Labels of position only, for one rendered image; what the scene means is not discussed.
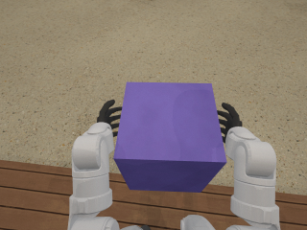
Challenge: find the robot right thigh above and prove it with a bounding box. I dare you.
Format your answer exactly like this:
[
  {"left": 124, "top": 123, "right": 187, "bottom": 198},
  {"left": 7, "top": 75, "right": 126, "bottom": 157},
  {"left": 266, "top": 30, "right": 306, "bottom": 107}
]
[{"left": 180, "top": 215, "right": 216, "bottom": 230}]

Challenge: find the robot left forearm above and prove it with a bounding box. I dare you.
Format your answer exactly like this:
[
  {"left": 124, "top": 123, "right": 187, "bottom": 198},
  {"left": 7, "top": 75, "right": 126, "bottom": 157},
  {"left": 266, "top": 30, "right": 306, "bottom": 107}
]
[{"left": 67, "top": 122, "right": 114, "bottom": 230}]

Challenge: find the left robot hand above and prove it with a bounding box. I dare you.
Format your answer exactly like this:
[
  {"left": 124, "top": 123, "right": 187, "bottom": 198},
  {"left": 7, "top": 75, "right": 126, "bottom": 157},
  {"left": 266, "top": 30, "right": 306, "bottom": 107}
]
[{"left": 97, "top": 100, "right": 122, "bottom": 137}]

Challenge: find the right robot hand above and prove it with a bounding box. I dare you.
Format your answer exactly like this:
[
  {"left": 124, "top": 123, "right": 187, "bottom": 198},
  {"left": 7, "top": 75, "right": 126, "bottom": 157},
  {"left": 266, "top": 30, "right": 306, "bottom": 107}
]
[{"left": 217, "top": 103, "right": 243, "bottom": 143}]

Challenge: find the left robot upper arm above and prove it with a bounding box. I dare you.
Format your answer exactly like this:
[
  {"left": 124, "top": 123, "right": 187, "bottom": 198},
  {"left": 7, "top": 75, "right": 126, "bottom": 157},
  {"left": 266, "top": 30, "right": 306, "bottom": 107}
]
[{"left": 71, "top": 217, "right": 120, "bottom": 230}]

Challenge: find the robot right forearm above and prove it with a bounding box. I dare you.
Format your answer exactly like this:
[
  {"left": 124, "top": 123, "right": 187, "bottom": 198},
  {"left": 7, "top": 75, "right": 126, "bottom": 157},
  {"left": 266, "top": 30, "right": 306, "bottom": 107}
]
[{"left": 225, "top": 126, "right": 281, "bottom": 230}]

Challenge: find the carton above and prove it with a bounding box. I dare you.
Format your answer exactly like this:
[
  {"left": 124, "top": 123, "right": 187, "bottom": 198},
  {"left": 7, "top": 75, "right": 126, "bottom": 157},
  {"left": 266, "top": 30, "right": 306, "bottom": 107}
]
[{"left": 113, "top": 81, "right": 227, "bottom": 193}]

